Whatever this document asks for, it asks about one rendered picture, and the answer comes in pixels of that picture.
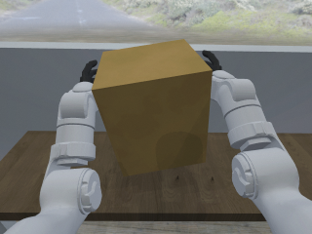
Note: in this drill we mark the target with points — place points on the right robot hand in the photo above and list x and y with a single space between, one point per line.
214 62

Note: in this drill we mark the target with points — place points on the carton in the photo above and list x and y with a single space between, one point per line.
154 101

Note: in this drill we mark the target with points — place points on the right robot forearm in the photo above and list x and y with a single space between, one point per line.
241 109

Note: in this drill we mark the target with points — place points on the table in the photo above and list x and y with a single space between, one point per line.
198 192

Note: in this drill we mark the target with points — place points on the left robot hand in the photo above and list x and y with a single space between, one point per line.
88 73

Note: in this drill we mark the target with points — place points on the left robot forearm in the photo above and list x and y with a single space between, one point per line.
76 123

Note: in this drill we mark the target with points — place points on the left robot upper arm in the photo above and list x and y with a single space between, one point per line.
67 197

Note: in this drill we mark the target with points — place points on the right robot upper arm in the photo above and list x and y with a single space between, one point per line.
268 177

